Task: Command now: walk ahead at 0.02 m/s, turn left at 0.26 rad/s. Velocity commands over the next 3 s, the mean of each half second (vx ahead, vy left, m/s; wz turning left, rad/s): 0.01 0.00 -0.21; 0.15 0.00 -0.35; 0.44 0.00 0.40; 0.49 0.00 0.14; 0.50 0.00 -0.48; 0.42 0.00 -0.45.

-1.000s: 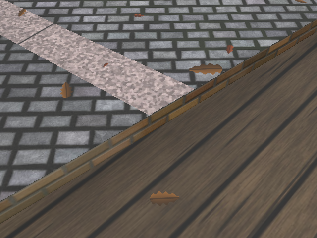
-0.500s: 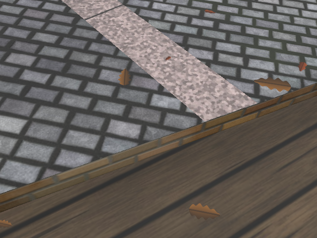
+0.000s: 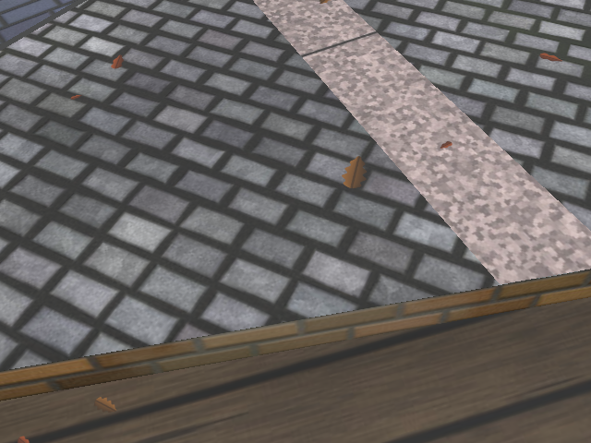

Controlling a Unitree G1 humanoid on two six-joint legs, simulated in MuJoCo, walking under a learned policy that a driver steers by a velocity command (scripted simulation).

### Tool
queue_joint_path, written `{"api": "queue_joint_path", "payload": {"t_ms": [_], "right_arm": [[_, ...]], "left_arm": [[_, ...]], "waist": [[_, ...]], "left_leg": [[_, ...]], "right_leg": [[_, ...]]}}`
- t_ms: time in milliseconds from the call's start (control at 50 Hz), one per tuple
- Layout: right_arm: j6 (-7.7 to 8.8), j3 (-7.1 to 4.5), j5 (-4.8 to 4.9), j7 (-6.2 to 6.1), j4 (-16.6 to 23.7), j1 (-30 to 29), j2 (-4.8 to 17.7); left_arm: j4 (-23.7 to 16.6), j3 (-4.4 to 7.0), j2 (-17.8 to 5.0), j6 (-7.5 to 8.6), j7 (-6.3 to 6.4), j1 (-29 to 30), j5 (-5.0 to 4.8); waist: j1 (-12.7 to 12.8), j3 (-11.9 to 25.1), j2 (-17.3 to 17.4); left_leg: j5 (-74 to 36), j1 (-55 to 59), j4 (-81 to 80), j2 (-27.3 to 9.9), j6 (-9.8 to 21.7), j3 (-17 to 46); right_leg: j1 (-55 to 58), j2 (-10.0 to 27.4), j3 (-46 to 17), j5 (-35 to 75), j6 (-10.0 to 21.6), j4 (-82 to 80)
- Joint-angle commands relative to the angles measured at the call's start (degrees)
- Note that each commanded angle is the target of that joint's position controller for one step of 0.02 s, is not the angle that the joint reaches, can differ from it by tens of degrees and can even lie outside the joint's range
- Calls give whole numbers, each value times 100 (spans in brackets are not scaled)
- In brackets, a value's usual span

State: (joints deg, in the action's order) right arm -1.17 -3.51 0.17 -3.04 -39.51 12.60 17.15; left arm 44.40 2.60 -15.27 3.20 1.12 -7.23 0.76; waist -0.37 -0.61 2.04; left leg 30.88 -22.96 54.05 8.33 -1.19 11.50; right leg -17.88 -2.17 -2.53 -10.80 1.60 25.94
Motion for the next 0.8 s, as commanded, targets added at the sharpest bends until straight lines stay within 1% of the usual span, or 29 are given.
{"api": "queue_joint_path", "payload": {"t_ms": [20,60,80,100,140,160,220,240,260,280,300,320,340,360,380,440,480,540,580,600,620,640,660,680,700,720,740,760,800], "right_arm": [[-47,-215,-10,-31,155,441,646],[-53,-44,-47,25,117,476,141],[-29,30,-56,36,135,327,-37],[-3,60,-60,36,212,52,-68],[27,-15,16,4,262,-142,202],[39,-49,55,-19,247,-124,305],[102,-89,57,-31,131,112,342],[126,-133,21,-33,139,184,484],[131,-188,-59,-58,162,431,690],[82,-317,-97,-48,66,428,1096],[75,-299,-172,-17,155,367,945],[120,-224,-241,-17,278,225,689],[174,-168,-226,-19,357,6,550],[228,-160,-112,-2,405,-307,505],[266,-163,-24,9,397,-400,505],[200,-220,-31,6,294,-237,639],[139,-259,-30,-14,283,-222,750],[117,-329,32,16,255,-202,986],[146,-339,126,53,246,-307,1028],[167,-322,177,67,224,-337,972],[200,-274,127,101,95,-10,788],[220,-171,-132,132,221,73,459],[249,-79,-211,110,589,-406,278],[236,-170,-95,94,574,-645,609],[227,-207,6,110,542,-588,726],[227,-248,2,105,431,-452,769],[221,-286,-37,100,429,-509,848],[238,-284,-46,141,401,-457,801],[345,-257,-33,221,312,-327,673]], "left_arm": [[-422,104,-605,21,-11,176,-72],[-319,-1,-421,-9,-51,230,-14],[-275,-7,-421,-28,-68,175,-15],[-248,41,-597,-59,-72,49,-39],[-240,165,-1020,-110,-74,-225,-84],[-265,200,-1122,-122,-69,-248,-118],[-357,213,-1102,-175,-27,-121,-270],[-375,198,-1024,-175,-1,-169,-290],[-451,147,-831,-147,-4,-119,-244],[-624,91,-511,-103,-27,-79,-233],[-651,97,-596,-79,-46,-71,-204],[-647,220,-879,-103,-63,-28,-212],[-532,300,-948,-186,-60,-251,-238],[-455,305,-851,-305,-36,-471,-223],[-451,268,-701,-389,-26,-497,-192],[-729,182,-488,-464,-98,-198,-191],[-955,130,-426,-472,-197,29,-203],[-1161,182,-601,-490,-315,16,-205],[-1197,242,-664,-513,-345,-192,-201],[-1140,284,-677,-517,-330,-428,-180],[-1084,374,-856,-512,-260,-704,-149],[-1173,556,-1506,-496,-144,-983,-144],[-1334,577,-1904,-384,-163,-1028,38],[-1339,492,-1565,-253,-215,-1041,84],[-1275,431,-1368,-171,-207,-907,-2],[-1251,399,-1198,-155,-187,-728,-152],[-1287,332,-1040,-168,-165,-573,-238],[-1319,280,-987,-171,-134,-488,-208],[-1324,235,-909,-109,-80,-514,-94]], "waist": [[-121,499,-646],[-230,509,-833],[-135,476,-1010],[21,412,-1151],[193,409,-1251],[194,398,-1256],[-39,358,-1223],[-61,477,-1106],[-147,709,-761],[55,559,622],[-100,499,1252],[-184,394,1161],[-17,374,732],[151,266,490],[163,205,398],[-23,214,580],[-140,289,702],[-158,396,811],[-11,399,781],[125,433,700],[187,522,289],[169,700,-1131],[298,932,-1948],[530,1088,-1112],[342,862,-912],[194,665,-595],[159,439,-705],[97,330,-901],[60,274,-992]], "left_leg": [[-233,-861,1219,-434,-375,18],[-626,-67,196,-694,-465,-486],[-614,214,-458,-730,-494,-726],[-529,357,-962,-701,-492,-858],[-604,409,-1566,-584,-463,-909],[-804,438,-1871,-567,-413,-883],[-1821,1070,-3240,-479,-110,-947],[-2169,1596,-3353,-691,27,-825],[-2745,2289,-3206,-1281,268,-478],[-3233,2300,-3197,-1859,787,126],[-3733,2207,-3570,-2659,1401,856],[-4385,2128,-3673,-3090,1767,1086],[-4678,2015,-3592,-2961,1716,770],[-4756,1963,-3481,-2734,1516,346],[-4851,1973,-3445,-2576,1374,28],[-4833,1982,-3469,-2376,1351,-536],[-4612,1941,-3426,-2384,1321,-760],[-4439,1814,-3278,-2539,1262,-835],[-4136,1681,-2982,-2564,1094,-935],[-3800,1482,-2650,-2436,896,-1114],[-3194,1021,-1979,-2163,545,-1456],[-1278,-417,-268,-1599,-44,-1993],[1026,-1607,1112,-792,-283,-1345],[885,-1663,1795,-952,-247,-695],[308,-1740,1783,-1080,-110,-630],[-285,-1808,1399,-1238,-37,-620],[-741,-1820,1068,-1295,-11,-629],[-1145,-1670,1016,-1244,-17,-725],[-1705,-1581,664,-1195,-42,-827]], "right_leg": [[1135,1666,-1533,2220,1128,-628],[637,1152,-912,2182,994,-746],[560,1002,-793,2185,977,-748],[588,975,-866,2142,1005,-691],[845,1131,-1299,1908,1119,-580],[928,1215,-1521,1820,1151,-569],[771,1119,-1800,1777,970,-408],[435,1029,-1778,1568,767,-285],[-157,858,-1616,1001,501,102],[-933,86,-641,-223,147,790],[-1335,-149,-154,-1660,-71,1636],[-1657,-12,-137,-2535,-224,2957],[-1701,77,-270,-2500,-304,3708],[-1787,166,-329,-2174,-399,3895],[-1854,225,-298,-1850,-478,3808],[-1689,298,101,-1343,-665,3238],[-1322,378,274,-1231,-619,2533],[-748,320,539,-1108,-434,1765],[-323,213,704,-648,-223,1013],[142,65,799,-153,-74,411],[897,17,573,606,107,-87],[2066,1238,-1149,2673,578,-243],[2037,2590,-3094,3745,1919,-427],[1865,2500,-2872,3073,2060,-602],[1677,2106,-2403,1635,1730,-709],[1483,1740,-2168,-82,1372,-878],[1248,1557,-2130,-1200,1217,-1116],[1007,1412,-2076,-1695,1174,-1327],[975,1306,-1912,-1614,1164,-1554]]}}
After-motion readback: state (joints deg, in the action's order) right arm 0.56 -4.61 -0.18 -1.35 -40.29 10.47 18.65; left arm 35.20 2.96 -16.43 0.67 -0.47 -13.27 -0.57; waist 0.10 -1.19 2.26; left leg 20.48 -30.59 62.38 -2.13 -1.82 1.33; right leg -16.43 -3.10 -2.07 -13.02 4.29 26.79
